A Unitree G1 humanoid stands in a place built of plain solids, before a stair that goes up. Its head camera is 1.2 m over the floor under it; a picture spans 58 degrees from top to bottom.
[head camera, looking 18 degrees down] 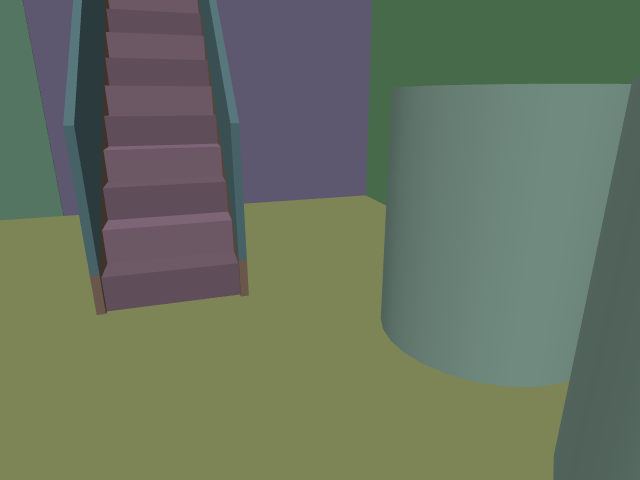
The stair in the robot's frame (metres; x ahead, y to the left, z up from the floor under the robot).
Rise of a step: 0.22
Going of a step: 0.24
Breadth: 0.79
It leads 17 degrees to the left of straight ahead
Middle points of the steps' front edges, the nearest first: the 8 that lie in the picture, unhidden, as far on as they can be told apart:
2.43 0.89 0.22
2.67 0.96 0.44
2.90 1.04 0.65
3.14 1.11 0.87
3.37 1.18 1.08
3.60 1.26 1.30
3.84 1.33 1.52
4.07 1.40 1.73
